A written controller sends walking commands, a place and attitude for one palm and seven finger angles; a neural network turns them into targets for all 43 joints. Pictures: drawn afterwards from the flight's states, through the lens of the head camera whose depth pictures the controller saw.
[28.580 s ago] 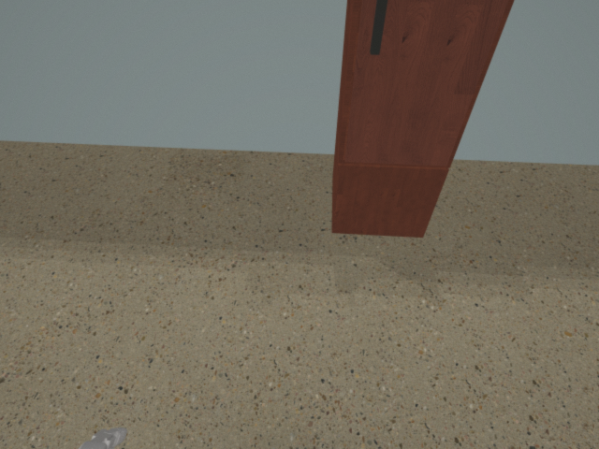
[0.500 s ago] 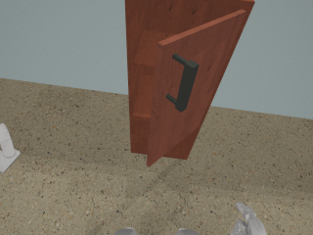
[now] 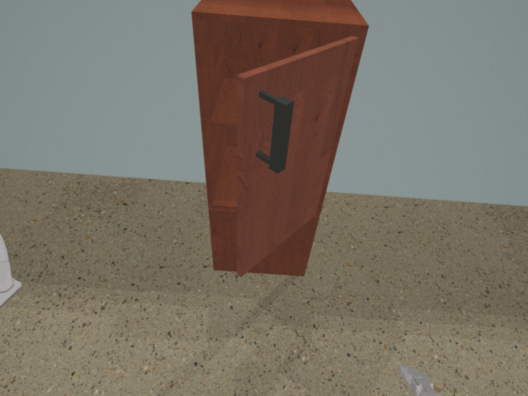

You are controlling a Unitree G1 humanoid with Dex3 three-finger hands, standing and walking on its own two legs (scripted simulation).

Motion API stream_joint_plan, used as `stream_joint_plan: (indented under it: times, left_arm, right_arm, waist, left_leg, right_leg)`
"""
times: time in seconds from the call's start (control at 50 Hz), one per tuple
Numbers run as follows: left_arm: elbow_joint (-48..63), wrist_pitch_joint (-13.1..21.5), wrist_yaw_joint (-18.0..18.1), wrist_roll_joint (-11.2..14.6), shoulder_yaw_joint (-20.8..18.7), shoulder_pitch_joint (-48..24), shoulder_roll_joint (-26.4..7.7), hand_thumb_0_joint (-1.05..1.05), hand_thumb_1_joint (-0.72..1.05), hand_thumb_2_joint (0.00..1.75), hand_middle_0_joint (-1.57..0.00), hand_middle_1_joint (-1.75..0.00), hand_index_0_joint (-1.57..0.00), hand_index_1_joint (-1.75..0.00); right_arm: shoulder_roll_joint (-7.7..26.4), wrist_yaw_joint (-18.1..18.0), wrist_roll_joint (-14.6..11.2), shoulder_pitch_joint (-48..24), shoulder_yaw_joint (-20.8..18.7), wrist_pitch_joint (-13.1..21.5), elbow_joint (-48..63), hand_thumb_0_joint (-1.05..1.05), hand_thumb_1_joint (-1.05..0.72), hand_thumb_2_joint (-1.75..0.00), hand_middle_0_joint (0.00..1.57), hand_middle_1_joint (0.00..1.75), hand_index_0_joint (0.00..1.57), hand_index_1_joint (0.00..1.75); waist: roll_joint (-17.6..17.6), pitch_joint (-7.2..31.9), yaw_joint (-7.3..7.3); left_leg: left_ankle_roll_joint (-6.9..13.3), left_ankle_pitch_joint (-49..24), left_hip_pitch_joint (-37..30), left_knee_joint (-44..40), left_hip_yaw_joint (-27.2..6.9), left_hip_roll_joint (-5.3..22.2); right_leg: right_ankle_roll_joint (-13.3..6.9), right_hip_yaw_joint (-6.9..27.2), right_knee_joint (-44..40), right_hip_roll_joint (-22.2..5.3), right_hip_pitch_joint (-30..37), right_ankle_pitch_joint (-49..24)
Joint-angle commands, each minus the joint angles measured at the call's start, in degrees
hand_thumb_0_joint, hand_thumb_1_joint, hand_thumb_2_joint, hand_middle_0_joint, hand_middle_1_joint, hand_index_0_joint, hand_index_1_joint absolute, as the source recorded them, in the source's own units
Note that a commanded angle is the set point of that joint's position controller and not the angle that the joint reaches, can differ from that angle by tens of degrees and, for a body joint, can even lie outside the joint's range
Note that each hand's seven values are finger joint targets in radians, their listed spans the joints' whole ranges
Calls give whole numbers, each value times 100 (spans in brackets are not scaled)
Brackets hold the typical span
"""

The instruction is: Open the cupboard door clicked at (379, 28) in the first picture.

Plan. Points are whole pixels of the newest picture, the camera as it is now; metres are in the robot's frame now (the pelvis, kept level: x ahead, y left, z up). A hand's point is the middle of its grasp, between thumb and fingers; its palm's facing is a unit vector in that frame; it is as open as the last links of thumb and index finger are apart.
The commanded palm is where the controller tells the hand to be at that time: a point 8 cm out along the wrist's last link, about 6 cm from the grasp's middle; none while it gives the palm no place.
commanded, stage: stop stepping back and stand still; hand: left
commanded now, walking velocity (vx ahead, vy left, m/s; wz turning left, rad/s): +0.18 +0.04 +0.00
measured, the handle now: (271, 132) +0.55 +0.04 +0.15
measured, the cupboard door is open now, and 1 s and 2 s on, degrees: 49 49 49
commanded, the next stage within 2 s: let the arm hang, fingers relaxed in 1.40 s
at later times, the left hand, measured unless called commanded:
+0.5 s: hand out of the picture +0.12 +0.30 +0.17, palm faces +0.55 -0.75 -0.37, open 7.4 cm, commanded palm +0.07 +0.32 +0.19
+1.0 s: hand out of the picture +0.11 +0.28 +0.15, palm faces +0.51 -0.78 -0.37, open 7.4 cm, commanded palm +0.05 +0.31 +0.19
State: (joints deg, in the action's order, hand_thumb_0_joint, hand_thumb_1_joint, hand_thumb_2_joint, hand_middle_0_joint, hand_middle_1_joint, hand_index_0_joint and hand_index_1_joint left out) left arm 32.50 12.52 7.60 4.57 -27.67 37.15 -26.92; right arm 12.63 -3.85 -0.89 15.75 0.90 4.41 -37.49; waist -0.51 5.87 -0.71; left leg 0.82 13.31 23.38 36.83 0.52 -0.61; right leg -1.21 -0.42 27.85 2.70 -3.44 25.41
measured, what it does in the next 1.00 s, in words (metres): shifts its weight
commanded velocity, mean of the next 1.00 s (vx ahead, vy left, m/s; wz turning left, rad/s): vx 0.00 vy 0.00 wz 0.00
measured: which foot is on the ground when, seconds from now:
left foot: down 0.00-1.00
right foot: down 0.00-1.00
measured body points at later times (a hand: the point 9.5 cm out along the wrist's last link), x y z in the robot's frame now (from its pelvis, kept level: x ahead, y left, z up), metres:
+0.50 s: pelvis -0.07 +0.01 +0.01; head -0.09 +0.01 +0.46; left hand +0.08 +0.34 +0.19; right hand +0.08 -0.23 -0.08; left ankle -0.01 +0.09 -0.72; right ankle -0.11 -0.11 -0.72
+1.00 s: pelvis -0.08 +0.00 +0.02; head -0.08 +0.00 +0.46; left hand +0.08 +0.32 +0.17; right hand +0.09 -0.24 -0.07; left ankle -0.01 +0.10 -0.72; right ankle -0.11 -0.11 -0.72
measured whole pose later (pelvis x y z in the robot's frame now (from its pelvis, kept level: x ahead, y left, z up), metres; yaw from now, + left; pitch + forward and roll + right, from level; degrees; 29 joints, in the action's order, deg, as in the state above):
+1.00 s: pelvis -0.08 +0.00 +0.02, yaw +2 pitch -1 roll -2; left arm 18.3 10.3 8.8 2.4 -21.0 27.0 -18.2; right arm 13.4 -5.5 -0.7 13.6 0.4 8.1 -39.3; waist 1.9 0.6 -1.5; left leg 1.9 7.7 17.4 26.5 -3.1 -2.1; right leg -1.1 -0.1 23.2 3.0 -5.4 16.5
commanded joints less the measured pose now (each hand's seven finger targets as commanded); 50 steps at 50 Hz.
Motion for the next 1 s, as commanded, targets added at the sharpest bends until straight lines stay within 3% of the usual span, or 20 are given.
stream_joint_plan:
  times: [0.0, 0.02, 0.06, 0.1, 0.14, 0.2, 0.22, 0.26, 0.3, 0.36, 0.42, 0.44, 0.46, 0.52, 0.56, 0.64, 0.72, 0.76, 0.88, 0.98]
  left_arm:
    - [-439, 54, 138, -121, -56, -1599, -579, 0, 90, 90, -20, -30, -20, -30]
    - [-414, 48, 161, -186, 32, -1718, -545, 0, 90, 90, -20, -30, -20, -30]
    - [157, 169, 113, -185, 138, -1934, -606, 0, 90, 90, -20, -30, -20, -30]
    - [620, 260, 127, -198, 3, -2028, -794, 0, 90, 90, -20, -30, -20, -30]
    - [1055, 285, 173, -215, -139, -1488, -755, 0, 90, 90, -20, -30, -20, -30]
    - [1291, 302, 197, -172, -744, -237, -1113, 0, 90, 90, -20, -30, -20, -30]
    - [1176, 300, 181, -120, -731, 53, -995, 0, 90, 90, -20, -30, -20, -30]
    - [905, 325, 168, -15, -808, 235, -927, 0, 90, 90, -20, -30, -20, -30]
    - [688, 312, 204, 7, -725, -72, -752, 0, 90, 90, -20, -30, -20, -30]
    - [12, 252, 195, -114, -220, -894, -475, 0, 90, 90, -20, -30, -20, -30]
    - [-350, 248, 140, -225, 208, -1789, -360, 0, 90, 90, -20, -30, -20, -30]
    - [-535, 222, 136, -270, 243, -1751, -348, 0, 90, 90, -20, -30, -20, -30]
    - [-328, 240, 96, -277, 303, -1902, -402, 0, 90, 90, -20, -30, -20, -30]
    - [494, 390, 119, -332, 251, -2176, -480, 0, 90, 90, -20, -30, -20, -30]
    - [999, 427, 171, -358, 56, -1792, -582, 0, 90, 90, -20, -30, -20, -30]
    - [1220, 426, 208, -279, -519, -312, -838, 0, 90, 90, -20, -30, -20, -30]
    - [331, 361, 182, -70, -547, 193, -594, 0, 90, 90, -20, -30, -20, -30]
    - [47, 336, 181, -56, -405, -190, -484, 0, 90, 90, -20, -30, -20, -30]
    - [-102, 269, 90, -217, 276, -1576, -351, 0, 90, 90, -20, -30, -20, -30]
    - [707, 376, 186, -337, 84, -1813, -651, 0, 90, 90, -20, -30, -20, -30]
  right_arm:
    - [826, -157, -58, -857, -310, 407, 764, 0, -90, -90, 20, 30, 20, 30]
    - [837, -151, -29, -796, -281, 411, 818, 0, -90, -90, 20, 30, 20, 30]
    - [773, -133, 14, -804, -234, 468, 863, 0, -90, -90, 20, 30, 20, 30]
    - [761, -128, 76, -969, -250, 612, 892, 0, -90, -90, 20, 30, 20, 30]
    - [681, -103, 125, -1035, -228, 679, 1024, 0, -90, -90, 20, 30, 20, 30]
    - [593, -22, 159, -914, -265, 679, 1136, 0, -90, -90, 20, 30, 20, 30]
    - [501, 7, 150, -947, -254, 610, 1173, 0, -90, -90, 20, 30, 20, 30]
    - [494, 25, 146, -868, -324, 466, 1056, 0, -90, -90, 20, 30, 20, 30]
    - [538, 10, 125, -779, -352, 382, 917, 0, -90, -90, 20, 30, 20, 30]
    - [609, -57, 72, -588, -274, 457, 785, 0, -90, -90, 20, 30, 20, 30]
    - [829, -207, -12, -734, -326, 637, 758, 0, -90, -90, 20, 30, 20, 30]
    - [838, -219, -3, -709, -306, 664, 791, 0, -90, -90, 20, 30, 20, 30]
    - [768, -211, 31, -741, -237, 682, 755, 0, -90, -90, 20, 30, 20, 30]
    - [707, -218, 75, -911, -219, 816, 833, 0, -90, -90, 20, 30, 20, 30]
    - [641, -178, 122, -934, -190, 888, 942, 0, -90, -90, 20, 30, 20, 30]
    - [494, -53, 153, -926, -185, 852, 1095, 0, -90, -90, 20, 30, 20, 30]
    - [457, -27, 133, -852, -256, 592, 964, 0, -90, -90, 20, 30, 20, 30]
    - [545, -60, 83, -808, -291, 514, 846, 0, -90, -90, 20, 30, 20, 30]
    - [731, -181, 4, -889, -279, 643, 797, 0, -90, -90, 20, 30, 20, 30]
    - [666, -200, 73, -958, -208, 813, 876, 0, -90, -90, 20, 30, 20, 30]
  waist:
    - [130, -728, 190]
    - [34, -567, 127]
    - [737, -315, 184]
    - [732, -425, 92]
    - [1121, -445, 12]
    - [1199, 165, -47]
    - [743, 165, -18]
    - [-294, 30, 85]
    - [-223, -143, 125]
    - [8, -479, 294]
    - [288, -897, 165]
    - [31, -889, 119]
    - [387, -718, 146]
    - [940, -412, 57]
    - [1198, -269, -20]
    - [957, 184, -67]
    - [-68, -111, 100]
    - [-27, -285, 173]
    - [265, -626, 168]
    - [682, -388, 5]
  left_leg:
    - [298, -1104, -1454, -837, -525, 521]
    - [429, -1802, -1441, -760, -760, 578]
    - [508, -1588, -1283, -1463, -1515, 829]
    - [558, 624, -669, -2385, -2108, 1075]
    - [323, 2176, 44, -2975, -1806, 881]
    - [-102, 1699, 0, -2448, -969, 392]
    - [-168, 1245, -162, -1856, -664, 207]
    - [-205, 273, -814, -31, -371, -45]
    - [-186, 130, -536, 820, -413, -4]
    - [-47, -383, -926, -512, -434, 233]
    - [177, -589, -1174, -1410, -994, 642]
    - [243, -1064, -1133, -1379, -1026, 630]
    - [228, -1006, -1064, -1659, -1199, 660]
    - [312, 1062, -684, -2684, -1855, 911]
    - [325, 1900, -393, -2996, -1791, 867]
    - [37, 1314, -241, -2498, -1047, 427]
    - [-136, 194, -974, -947, -536, 111]
    - [-104, -48, -1210, -542, -553, 158]
    - [76, -133, -1351, -1520, -834, 437]
    - [171, 213, -1124, -2001, -1031, 454]
  right_leg:
    - [327, 230, -281, -670, -1594, -2235]
    - [387, 233, -171, -479, -1426, -2739]
    - [310, -43, 365, -210, -1184, -1494]
    - [203, 108, 419, -119, -881, -217]
    - [63, -98, 171, -29, -295, -56]
    - [-71, -205, -507, -102, 213, -77]
    - [-182, -3, -862, -301, -33, 96]
    - [-642, 1289, -1697, -1267, -1386, 512]
    - [-875, 1703, -1665, -1710, -1622, -262]
    - [-274, 787, -968, -1049, -1466, -1151]
    - [195, 323, -771, -286, -1573, -868]
    - [208, 326, -735, -201, -1372, -1443]
    - [244, 138, -498, -213, -1164, -1352]
    - [238, 153, 81, -57, -597, -650]
    - [206, 119, 98, -63, -270, -653]
    - [87, -17, -590, -138, 293, -745]
    - [-241, 798, -1580, -791, -1127, -338]
    - [-268, 985, -1624, -901, -1660, -472]
    - [159, 369, -1186, -285, -1453, -681]
    - [150, 267, -970, -240, -715, -956]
